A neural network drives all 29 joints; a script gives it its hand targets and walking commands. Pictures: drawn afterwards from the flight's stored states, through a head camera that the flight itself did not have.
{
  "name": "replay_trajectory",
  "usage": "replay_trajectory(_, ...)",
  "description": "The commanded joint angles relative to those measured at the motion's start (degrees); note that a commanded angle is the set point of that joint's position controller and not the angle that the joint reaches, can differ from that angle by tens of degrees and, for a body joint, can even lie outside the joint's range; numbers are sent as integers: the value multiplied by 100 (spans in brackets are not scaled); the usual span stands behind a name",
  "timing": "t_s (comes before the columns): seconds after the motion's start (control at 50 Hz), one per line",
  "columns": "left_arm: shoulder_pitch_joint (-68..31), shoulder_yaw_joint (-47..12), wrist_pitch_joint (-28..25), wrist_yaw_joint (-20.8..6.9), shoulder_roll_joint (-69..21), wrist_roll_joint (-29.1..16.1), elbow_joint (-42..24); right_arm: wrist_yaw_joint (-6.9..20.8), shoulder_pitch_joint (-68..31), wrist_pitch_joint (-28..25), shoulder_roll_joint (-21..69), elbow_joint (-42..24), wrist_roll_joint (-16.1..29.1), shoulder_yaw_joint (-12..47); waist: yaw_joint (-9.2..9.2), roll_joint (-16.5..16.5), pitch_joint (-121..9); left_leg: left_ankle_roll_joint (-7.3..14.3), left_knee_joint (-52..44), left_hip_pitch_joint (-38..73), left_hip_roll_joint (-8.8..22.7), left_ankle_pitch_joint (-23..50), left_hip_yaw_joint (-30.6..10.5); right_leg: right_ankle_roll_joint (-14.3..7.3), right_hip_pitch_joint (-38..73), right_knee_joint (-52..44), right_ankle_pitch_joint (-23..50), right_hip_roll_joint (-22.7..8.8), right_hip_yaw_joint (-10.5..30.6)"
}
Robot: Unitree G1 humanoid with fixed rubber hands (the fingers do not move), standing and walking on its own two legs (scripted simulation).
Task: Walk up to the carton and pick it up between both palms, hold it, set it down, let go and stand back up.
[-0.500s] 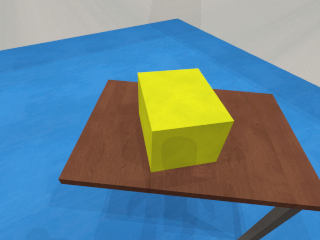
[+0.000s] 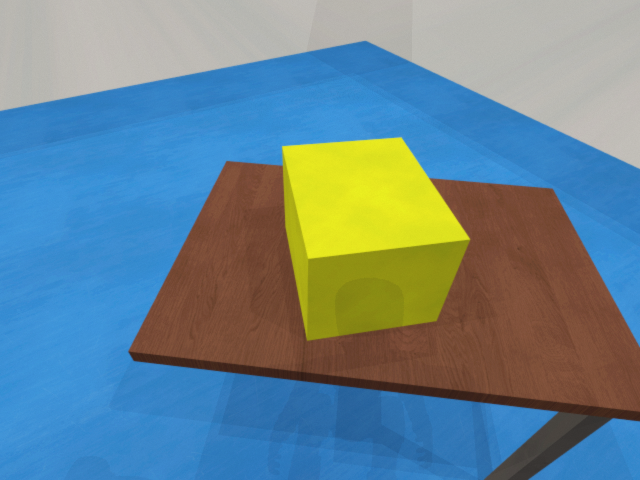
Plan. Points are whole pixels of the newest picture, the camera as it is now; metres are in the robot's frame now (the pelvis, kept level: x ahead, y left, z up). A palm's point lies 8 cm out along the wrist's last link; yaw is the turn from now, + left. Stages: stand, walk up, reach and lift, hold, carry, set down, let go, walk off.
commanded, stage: stand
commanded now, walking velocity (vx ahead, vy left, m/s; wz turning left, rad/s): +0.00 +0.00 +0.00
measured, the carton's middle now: (357, 231) +0.55 -0.03 +0.00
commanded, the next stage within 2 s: none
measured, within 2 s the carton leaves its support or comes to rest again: neither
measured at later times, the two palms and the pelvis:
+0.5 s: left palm out of the picture -0.04 +0.20 -0.16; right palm out of the picture -0.04 -0.21 -0.14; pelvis +0.00 -0.01 +0.00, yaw +1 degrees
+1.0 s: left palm out of the picture -0.04 +0.19 -0.16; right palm out of the picture -0.03 -0.21 -0.14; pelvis +0.01 -0.01 +0.00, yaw +1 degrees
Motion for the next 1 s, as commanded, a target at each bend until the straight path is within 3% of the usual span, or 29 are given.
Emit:
replay_trajectory(0.0,240,53,-59,27,427,-18,-37,-38,436,-48,-586,-27,-6,-104,-51,89,771,60,-568,-216,428,-430,-502,-126,-396,-654,-343,-485,630)
replay_trajectory(0.06,238,36,-54,40,324,-13,21,-69,448,-51,-682,44,5,-103,-74,190,789,63,-663,-282,473,-452,-584,-107,-308,-593,-168,-447,546)
replay_trajectory(0.08,280,48,-38,42,426,-32,30,-61,465,-58,-567,75,15,-83,-43,62,842,77,-676,-337,460,-506,-617,-97,-314,-553,-191,-421,521)
replay_trajectory(0.12,352,66,-25,55,415,-40,65,-62,328,-62,-433,112,19,-40,33,267,783,70,-685,-312,456,-423,-614,-113,-217,-554,-151,-442,531)
replay_trajectory(0.2,359,37,-15,69,283,-22,138,-82,426,-55,-403,246,33,-41,-37,190,942,60,-709,-312,448,-452,-613,-114,-313,-537,-113,-450,489)
replay_trajectory(0.24,443,14,0,87,192,-31,182,-83,381,-51,-477,277,8,-31,22,204,904,75,-722,-367,468,-559,-656,-119,-234,-520,-162,-443,504)
replay_trajectory(0.26,387,11,5,82,194,-31,188,-82,452,-60,-386,324,45,-34,-46,249,853,72,-727,-325,430,-518,-640,-109,-243,-486,-179,-437,486)
replay_trajectory(0.32,324,36,12,101,217,-23,145,-105,350,-35,-424,363,19,-21,-16,396,880,44,-759,-403,446,-557,-649,-130,-182,-489,-190,-445,484)
replay_trajectory(0.38,394,46,-12,92,235,-45,198,-101,367,-43,-401,422,22,-13,-29,100,720,49,-614,-177,450,-263,-603,-141,-228,-577,-211,-471,514)
replay_trajectory(0.44,404,34,-23,106,169,-29,234,-101,403,-34,-411,492,41,-13,-40,70,775,42,-646,-229,451,-327,-635,-117,-146,-537,-141,-433,462)
replay_trajectory(0.52,379,45,-22,121,210,-40,202,-119,371,-56,-347,544,16,13,-58,270,779,47,-622,-176,441,-136,-593,-133,-160,-542,-37,-467,471)
replay_trajectory(0.54,428,30,-18,119,123,-39,200,-125,317,-49,-307,553,15,41,23,165,772,60,-608,-227,469,-115,-626,-140,-102,-526,4,-471,468)
replay_trajectory(0.58,410,-10,-8,132,19,-6,271,-109,371,-46,-366,581,45,15,-87,121,879,46,-604,-210,412,-148,-577,-146,-144,-523,8,-461,465)
replay_trajectory(0.62,462,30,12,128,90,-48,264,-113,489,-48,-125,670,28,102,-60,120,939,33,-611,-281,442,-128,-598,-150,-102,-493,-23,-471,470)
replay_trajectory(0.66,482,24,16,141,101,-34,256,-124,364,-31,-375,667,27,27,-27,328,905,35,-649,-291,410,-186,-584,-144,-54,-520,-22,-484,457)
replay_trajectory(0.74,448,48,1,133,176,-37,249,-127,317,-43,-235,670,57,64,-42,84,837,21,-551,-144,405,27,-530,-158,-115,-569,-62,-516,494)
replay_trajectory(0.76,411,37,-10,112,56,-17,205,-139,286,-39,-278,702,53,68,0,204,877,16,-561,-122,419,2,-532,-163,-164,-562,-35,-471,463)
replay_trajectory(0.84,473,19,16,131,-6,-31,253,-130,287,-19,-281,703,44,73,-25,117,896,28,-638,-209,426,-207,-583,-146,-177,-521,-113,-438,448)
replay_trajectory(0.86,543,13,9,130,-2,-26,271,-126,263,-23,-288,712,45,69,-3,341,923,42,-665,-275,446,-256,-610,-136,-32,-509,-31,-482,429)
replay_trajectory(0.98,466,22,-11,123,2,-52,227,-130,238,-48,-134,750,57,107,-17,193,819,50,-577,-141,426,2,-604,-137,-54,-513,63,-468,427)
